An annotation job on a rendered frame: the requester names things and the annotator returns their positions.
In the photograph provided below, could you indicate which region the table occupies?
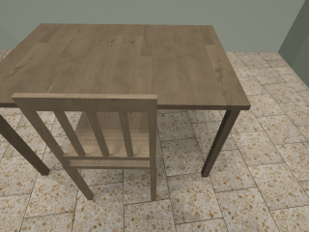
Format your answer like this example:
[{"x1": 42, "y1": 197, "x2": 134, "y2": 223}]
[{"x1": 0, "y1": 23, "x2": 251, "y2": 178}]

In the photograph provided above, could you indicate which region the chair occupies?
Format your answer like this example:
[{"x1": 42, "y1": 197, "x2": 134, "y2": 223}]
[{"x1": 11, "y1": 93, "x2": 157, "y2": 201}]

